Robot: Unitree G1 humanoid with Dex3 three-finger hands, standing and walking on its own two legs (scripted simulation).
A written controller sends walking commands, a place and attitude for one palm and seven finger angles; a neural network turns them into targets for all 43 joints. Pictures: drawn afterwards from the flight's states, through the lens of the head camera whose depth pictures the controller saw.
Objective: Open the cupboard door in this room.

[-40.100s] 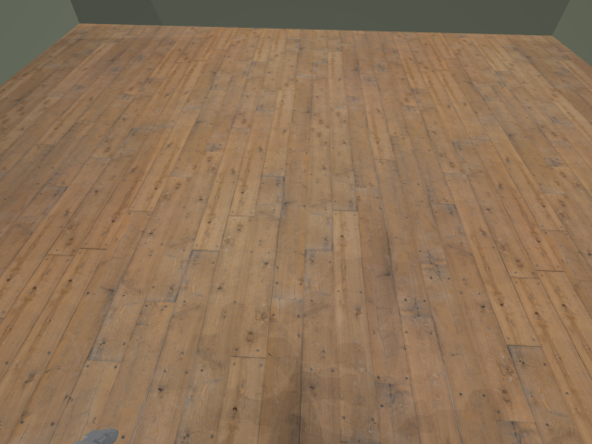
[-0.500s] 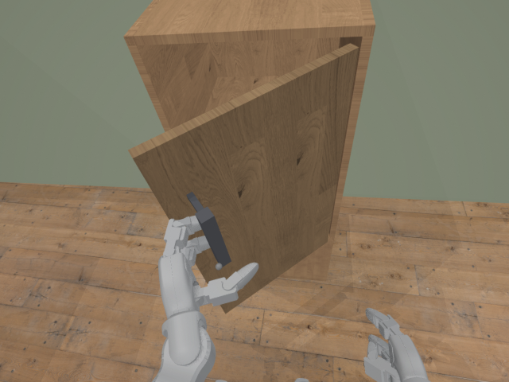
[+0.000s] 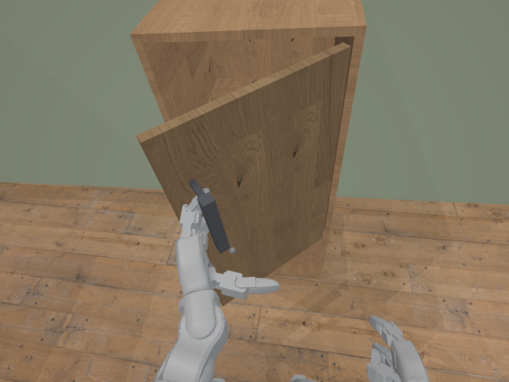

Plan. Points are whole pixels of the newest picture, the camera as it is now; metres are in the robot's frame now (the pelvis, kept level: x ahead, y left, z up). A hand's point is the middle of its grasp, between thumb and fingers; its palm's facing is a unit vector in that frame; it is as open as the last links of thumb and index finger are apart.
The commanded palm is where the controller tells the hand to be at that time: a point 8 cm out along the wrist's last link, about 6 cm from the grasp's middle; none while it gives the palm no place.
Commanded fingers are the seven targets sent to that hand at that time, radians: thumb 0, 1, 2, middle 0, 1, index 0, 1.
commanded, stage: slide the hand sideways off the handle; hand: left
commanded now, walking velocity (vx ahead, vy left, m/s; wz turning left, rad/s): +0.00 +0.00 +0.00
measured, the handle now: (209, 217) +0.37 +0.08 +0.06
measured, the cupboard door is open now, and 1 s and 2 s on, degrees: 41 44 44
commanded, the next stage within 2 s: draw the hand back to the body in 1.20 s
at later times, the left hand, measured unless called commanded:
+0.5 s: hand (213, 282) +0.25 +0.06 +0.07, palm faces -0.19 -0.98 +0.00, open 16.4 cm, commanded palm +0.24 +0.13 +0.06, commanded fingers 0.00 -0.50 0.30 -0.15 -0.30 -0.15 -0.30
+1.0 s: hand (158, 291) +0.24 +0.14 +0.07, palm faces -0.17 -0.98 +0.06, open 16.3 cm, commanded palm +0.21 +0.18 +0.06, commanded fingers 0.00 -0.50 0.30 -0.15 -0.30 -0.15 -0.30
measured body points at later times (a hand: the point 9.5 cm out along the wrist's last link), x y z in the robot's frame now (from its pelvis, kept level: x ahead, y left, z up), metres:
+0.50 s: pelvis -0.02 +0.04 +0.00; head +0.01 +0.00 +0.45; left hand +0.26 +0.12 +0.07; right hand +0.15 -0.19 -0.09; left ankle +0.02 +0.19 -0.68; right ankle +0.03 +0.01 -0.68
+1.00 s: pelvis +0.03 +0.12 -0.01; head +0.07 +0.11 +0.44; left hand +0.24 +0.19 +0.07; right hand +0.20 -0.10 -0.08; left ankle +0.02 +0.19 -0.68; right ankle +0.03 +0.01 -0.68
